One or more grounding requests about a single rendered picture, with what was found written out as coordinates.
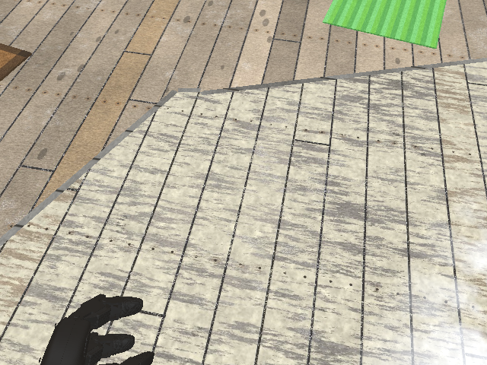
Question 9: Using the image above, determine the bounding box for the robot left hand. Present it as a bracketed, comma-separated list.
[39, 294, 154, 365]

